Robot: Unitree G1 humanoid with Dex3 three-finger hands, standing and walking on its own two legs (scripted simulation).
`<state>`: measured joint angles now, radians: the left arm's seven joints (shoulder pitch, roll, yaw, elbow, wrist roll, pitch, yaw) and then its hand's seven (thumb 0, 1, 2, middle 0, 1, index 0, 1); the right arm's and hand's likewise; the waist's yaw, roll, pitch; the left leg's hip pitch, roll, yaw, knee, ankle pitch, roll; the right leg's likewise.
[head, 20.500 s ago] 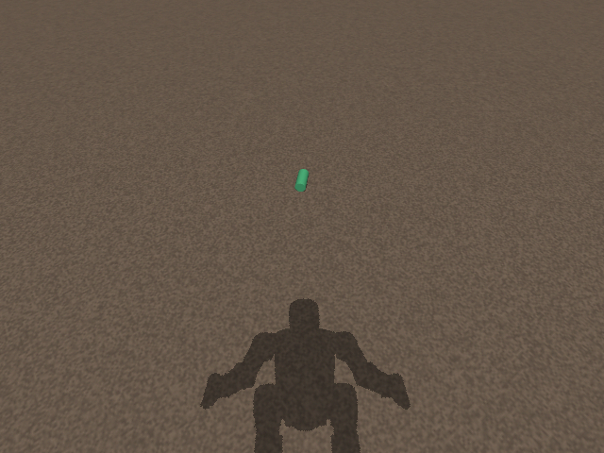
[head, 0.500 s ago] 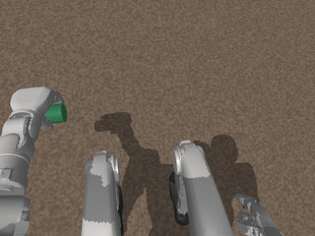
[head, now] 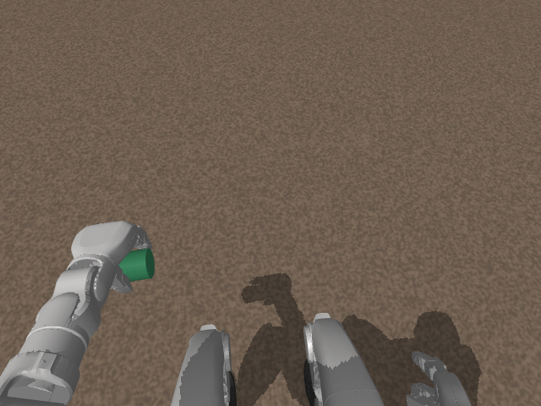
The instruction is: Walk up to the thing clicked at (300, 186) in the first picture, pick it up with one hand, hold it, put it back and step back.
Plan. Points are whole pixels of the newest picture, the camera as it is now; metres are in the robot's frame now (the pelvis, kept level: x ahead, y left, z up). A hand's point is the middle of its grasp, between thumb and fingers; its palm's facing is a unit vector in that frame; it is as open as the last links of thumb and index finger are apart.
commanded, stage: lift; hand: left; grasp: from above
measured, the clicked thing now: (119, 267) +0.35 +0.25 -0.11
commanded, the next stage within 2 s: hold in 0.54 s
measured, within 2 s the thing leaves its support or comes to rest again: neither
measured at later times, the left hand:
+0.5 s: hand (106, 237) +0.35 +0.22 +0.02, palm faces -0.47 -0.08 -0.88, open 8.0 cm
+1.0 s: hand (92, 217) +0.36 +0.22 +0.06, palm faces -0.47 -0.06 -0.88, open 8.0 cm
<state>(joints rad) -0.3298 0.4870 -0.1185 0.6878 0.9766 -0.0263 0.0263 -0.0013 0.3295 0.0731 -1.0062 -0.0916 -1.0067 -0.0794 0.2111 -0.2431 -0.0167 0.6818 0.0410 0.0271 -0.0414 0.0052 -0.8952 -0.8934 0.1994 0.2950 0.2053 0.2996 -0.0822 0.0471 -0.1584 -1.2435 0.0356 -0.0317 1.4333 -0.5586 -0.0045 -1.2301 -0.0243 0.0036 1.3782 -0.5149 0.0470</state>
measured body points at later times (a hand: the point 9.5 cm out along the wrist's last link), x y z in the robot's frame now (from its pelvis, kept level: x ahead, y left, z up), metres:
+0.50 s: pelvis +0.04 +0.00 +0.10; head +0.10 -0.01 +0.55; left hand +0.37 +0.22 +0.07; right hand +0.12 -0.27 -0.03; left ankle +0.06 +0.12 -0.59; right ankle +0.07 -0.15 -0.59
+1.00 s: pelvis +0.06 +0.00 +0.13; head +0.10 -0.01 +0.58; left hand +0.38 +0.22 +0.11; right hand +0.16 -0.27 +0.01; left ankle +0.06 +0.12 -0.59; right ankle +0.07 -0.15 -0.59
